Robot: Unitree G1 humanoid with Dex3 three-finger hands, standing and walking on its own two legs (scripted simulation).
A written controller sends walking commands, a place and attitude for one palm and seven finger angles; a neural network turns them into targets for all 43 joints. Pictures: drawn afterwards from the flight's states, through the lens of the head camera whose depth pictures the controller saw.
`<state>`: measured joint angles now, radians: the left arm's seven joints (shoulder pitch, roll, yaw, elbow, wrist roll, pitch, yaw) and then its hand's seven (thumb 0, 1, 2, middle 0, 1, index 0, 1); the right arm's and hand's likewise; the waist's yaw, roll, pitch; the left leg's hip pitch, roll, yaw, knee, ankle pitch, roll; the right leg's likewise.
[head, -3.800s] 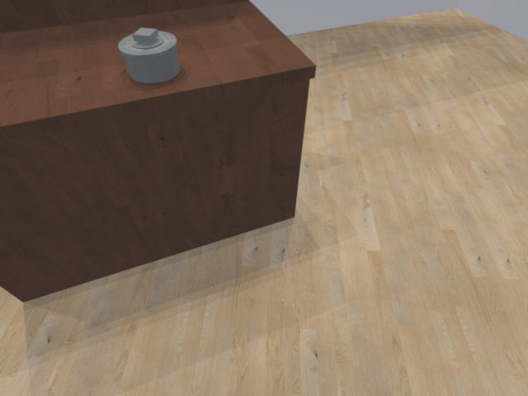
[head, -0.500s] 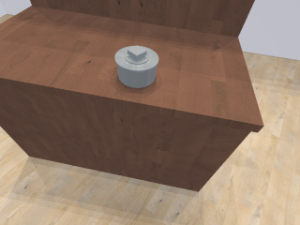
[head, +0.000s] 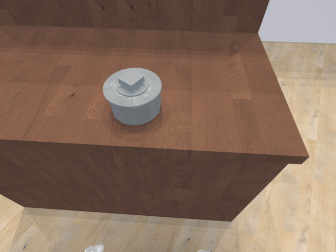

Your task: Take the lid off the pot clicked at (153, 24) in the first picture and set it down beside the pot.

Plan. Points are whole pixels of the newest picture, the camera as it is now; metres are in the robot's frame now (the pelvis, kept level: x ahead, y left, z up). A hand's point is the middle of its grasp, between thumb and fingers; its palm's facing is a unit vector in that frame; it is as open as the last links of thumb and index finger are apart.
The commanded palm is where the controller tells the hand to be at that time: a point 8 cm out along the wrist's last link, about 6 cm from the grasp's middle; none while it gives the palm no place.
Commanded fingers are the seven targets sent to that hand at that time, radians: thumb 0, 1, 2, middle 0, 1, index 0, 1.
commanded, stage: come to a stop and stand still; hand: left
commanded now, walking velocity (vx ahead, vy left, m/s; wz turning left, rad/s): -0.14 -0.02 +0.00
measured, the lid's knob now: (131, 79) +0.50 +0.11 +0.13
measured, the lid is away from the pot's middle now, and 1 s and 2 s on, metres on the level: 0.00 0.00 0.00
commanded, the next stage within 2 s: look again from close up in 0.84 s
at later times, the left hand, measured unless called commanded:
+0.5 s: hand out of the picture +0.00 +0.24 -0.17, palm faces +0.00 -0.98 -0.18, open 7.4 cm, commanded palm none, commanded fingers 0.00 0.90 0.90 -0.20 -0.30 -0.20 -0.30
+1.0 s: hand out of the picture +0.04 +0.19 -0.17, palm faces -0.03 -0.97 -0.25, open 7.4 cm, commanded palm none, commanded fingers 0.00 0.90 0.90 -0.20 -0.30 -0.20 -0.30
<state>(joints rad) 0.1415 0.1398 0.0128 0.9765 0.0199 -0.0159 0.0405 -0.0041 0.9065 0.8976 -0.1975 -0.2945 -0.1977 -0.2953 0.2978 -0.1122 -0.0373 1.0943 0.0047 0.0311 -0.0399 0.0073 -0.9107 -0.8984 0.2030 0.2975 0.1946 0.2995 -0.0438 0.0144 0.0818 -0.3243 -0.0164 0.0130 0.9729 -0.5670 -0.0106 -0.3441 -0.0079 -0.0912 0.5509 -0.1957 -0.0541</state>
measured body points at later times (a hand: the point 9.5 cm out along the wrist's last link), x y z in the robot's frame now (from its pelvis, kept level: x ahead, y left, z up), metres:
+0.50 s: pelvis -0.01 +0.04 +0.02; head +0.02 +0.08 +0.47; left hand +0.00 +0.29 -0.15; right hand +0.00 -0.19 -0.12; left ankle +0.00 +0.15 -0.73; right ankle -0.07 -0.11 -0.67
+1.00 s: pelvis -0.01 +0.00 +0.00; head +0.01 -0.01 +0.45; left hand +0.05 +0.24 -0.15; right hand +0.00 -0.23 -0.16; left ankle +0.00 +0.15 -0.73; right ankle -0.05 -0.13 -0.73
